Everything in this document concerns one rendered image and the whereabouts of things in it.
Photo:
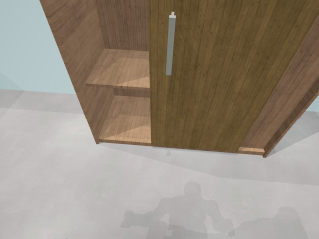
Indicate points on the wardrobe door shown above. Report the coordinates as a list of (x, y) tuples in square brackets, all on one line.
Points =
[(228, 58), (299, 77)]

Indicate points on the handle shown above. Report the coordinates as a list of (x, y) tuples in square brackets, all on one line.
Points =
[(170, 43)]

